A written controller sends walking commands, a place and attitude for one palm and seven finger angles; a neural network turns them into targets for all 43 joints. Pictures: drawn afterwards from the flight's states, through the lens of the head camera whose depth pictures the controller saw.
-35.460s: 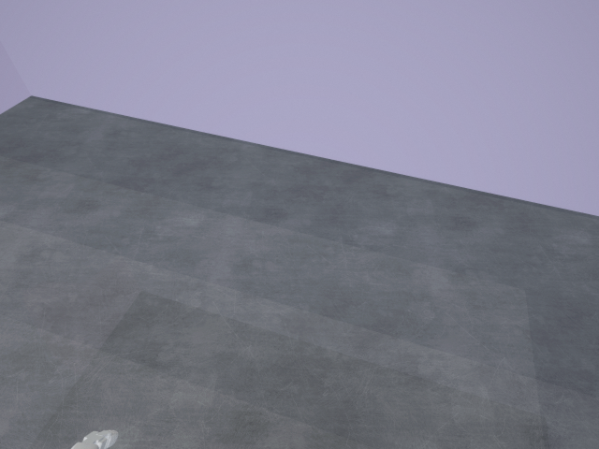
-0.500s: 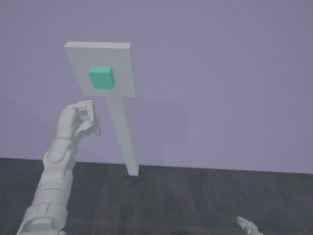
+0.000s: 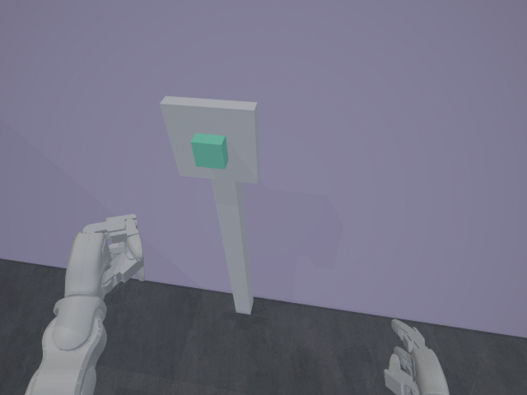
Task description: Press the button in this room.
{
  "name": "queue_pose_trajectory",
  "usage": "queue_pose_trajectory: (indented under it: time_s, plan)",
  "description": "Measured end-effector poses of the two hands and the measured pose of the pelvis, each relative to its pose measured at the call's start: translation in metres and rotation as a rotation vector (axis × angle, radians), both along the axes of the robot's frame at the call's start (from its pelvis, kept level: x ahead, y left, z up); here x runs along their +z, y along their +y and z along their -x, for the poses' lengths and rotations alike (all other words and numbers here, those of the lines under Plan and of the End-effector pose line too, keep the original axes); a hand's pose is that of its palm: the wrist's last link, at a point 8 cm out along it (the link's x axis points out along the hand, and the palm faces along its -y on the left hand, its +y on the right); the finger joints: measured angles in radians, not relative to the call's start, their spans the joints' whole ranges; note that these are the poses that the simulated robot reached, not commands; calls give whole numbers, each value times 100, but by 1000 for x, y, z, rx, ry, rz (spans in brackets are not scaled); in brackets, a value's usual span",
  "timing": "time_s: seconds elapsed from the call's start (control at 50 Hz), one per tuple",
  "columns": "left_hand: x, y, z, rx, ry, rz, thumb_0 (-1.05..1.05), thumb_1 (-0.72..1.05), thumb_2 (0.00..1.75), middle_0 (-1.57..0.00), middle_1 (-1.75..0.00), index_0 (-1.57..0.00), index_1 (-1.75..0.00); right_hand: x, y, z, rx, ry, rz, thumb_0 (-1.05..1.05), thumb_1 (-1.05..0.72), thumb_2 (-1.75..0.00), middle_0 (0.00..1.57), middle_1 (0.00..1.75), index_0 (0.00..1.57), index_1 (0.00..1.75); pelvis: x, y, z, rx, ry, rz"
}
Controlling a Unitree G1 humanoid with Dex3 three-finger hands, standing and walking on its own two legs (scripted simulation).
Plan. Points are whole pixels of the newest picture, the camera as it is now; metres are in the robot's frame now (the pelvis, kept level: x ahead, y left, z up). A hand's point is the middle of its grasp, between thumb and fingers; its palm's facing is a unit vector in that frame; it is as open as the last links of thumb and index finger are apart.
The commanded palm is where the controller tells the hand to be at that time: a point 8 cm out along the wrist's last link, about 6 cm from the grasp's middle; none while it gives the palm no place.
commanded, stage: draw the hand back to the body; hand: left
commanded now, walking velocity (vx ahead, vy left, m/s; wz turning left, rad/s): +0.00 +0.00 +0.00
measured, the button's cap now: (211, 150) +0.54 +0.17 +0.08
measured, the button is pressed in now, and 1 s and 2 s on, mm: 0 0 0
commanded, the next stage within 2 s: step back with the hand held close in 0.76 s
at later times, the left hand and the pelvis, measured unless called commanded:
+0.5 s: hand (65, 288) +0.19 +0.24 +0.16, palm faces +0.41 -0.82 -0.40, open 3.1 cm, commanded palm +0.13 +0.28 +0.17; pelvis +0.01 +0.01 +0.00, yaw +0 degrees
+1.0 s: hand (54, 290) +0.18 +0.25 +0.16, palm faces +0.42 -0.80 -0.42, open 3.1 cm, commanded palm +0.12 +0.29 +0.17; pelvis -0.01 +0.00 +0.00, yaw +0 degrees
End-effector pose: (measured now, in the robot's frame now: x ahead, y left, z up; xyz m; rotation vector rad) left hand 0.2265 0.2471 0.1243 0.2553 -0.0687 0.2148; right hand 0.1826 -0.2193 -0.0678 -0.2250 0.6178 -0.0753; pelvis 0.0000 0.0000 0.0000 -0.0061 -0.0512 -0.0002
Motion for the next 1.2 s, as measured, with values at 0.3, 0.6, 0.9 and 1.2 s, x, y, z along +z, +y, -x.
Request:
queue_pose_trajectory:
  time_s: [0.3,0.6,0.9,1.2]
  plan:
    - [32,20,47,123,-47,-122,2,89,90,-130,-150,-130,-150,-8,14,-4,30,47,-28,1,-90,-90,20,30,20,30,3,4,-12,2,-35,5]
    - [55,36,94,207,-94,-218,1,89,90,-131,-150,-130,-150,-5,13,-1,23,5,-21,1,-90,-90,20,30,20,30,2,6,-7,2,-49,9]
    - [54,32,94,188,-114,-203,2,89,90,-131,-150,-130,-150,-3,13,11,19,-9,-17,1,-90,-90,20,30,20,30,2,4,1,-2,-59,9]
    - [48,43,89,85,-42,-299,2,88,90,-131,-150,-130,-149,-13,-6,42,-95,142,41,1,-90,-90,20,30,20,30,-1,17,18,1,67,4]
